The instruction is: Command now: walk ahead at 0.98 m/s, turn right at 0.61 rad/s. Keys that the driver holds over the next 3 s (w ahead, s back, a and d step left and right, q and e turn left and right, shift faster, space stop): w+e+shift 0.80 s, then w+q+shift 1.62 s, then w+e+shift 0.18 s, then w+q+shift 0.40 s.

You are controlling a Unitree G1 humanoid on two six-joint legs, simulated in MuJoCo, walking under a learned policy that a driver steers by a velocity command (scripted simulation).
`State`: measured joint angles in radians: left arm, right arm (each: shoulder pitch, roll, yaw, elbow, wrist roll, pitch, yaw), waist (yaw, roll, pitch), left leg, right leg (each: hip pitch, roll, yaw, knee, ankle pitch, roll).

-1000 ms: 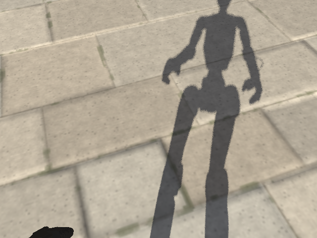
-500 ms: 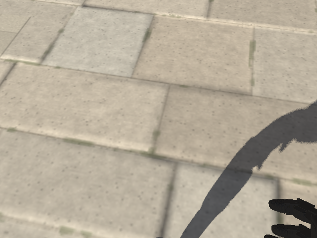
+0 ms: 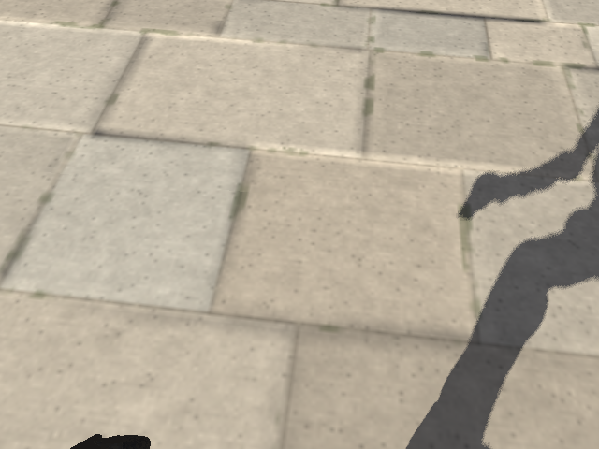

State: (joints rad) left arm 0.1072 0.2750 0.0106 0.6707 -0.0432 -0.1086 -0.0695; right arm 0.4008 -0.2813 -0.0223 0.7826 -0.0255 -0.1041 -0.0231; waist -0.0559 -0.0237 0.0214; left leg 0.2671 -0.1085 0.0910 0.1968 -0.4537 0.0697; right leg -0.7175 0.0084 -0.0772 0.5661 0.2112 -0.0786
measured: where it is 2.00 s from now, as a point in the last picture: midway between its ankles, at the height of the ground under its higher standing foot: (497, 116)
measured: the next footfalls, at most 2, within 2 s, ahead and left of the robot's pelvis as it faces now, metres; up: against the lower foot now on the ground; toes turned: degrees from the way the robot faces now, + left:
right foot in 0.04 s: +0.27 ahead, -0.05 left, +0.00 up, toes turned -3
left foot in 0.46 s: +0.69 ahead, +0.08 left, +0.00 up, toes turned -34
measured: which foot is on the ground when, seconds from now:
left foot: down 0.00-0.04, up 0.06-0.44, down 0.46-0.92, up 0.94-1.00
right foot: up 0.00-0.02, down 0.04-0.44, up 0.46-0.92, down 0.94-1.00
